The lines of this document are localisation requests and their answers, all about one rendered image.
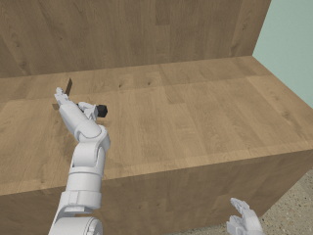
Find left robot hand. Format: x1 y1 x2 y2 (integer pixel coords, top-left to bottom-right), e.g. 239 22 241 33
54 87 99 136

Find right robot hand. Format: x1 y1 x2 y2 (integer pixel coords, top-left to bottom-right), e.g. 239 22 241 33
226 198 263 235

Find tap lever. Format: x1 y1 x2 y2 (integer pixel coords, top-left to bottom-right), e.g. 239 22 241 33
76 104 108 118

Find left robot upper arm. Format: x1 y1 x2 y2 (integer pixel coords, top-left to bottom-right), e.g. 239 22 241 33
50 216 103 235

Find robot left forearm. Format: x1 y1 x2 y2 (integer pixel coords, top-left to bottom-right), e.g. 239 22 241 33
48 119 111 235

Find counter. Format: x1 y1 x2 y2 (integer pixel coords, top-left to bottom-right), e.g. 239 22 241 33
0 0 313 235

